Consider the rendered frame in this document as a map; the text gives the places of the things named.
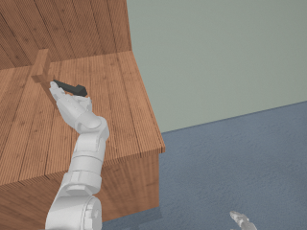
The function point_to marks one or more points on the robot right hand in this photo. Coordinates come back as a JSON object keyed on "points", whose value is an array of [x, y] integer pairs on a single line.
{"points": [[242, 221]]}

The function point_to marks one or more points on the counter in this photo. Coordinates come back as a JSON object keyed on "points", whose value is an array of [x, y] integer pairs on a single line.
{"points": [[77, 42]]}

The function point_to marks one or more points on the tap lever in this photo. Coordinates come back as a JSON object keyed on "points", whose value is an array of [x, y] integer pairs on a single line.
{"points": [[78, 90]]}

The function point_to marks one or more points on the left robot forearm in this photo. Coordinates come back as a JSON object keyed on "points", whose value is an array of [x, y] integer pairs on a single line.
{"points": [[84, 175]]}

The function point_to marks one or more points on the robot left hand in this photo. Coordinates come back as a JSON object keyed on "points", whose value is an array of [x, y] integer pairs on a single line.
{"points": [[70, 107]]}

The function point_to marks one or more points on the robot left upper arm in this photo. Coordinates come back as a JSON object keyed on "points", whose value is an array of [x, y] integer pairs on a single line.
{"points": [[75, 212]]}

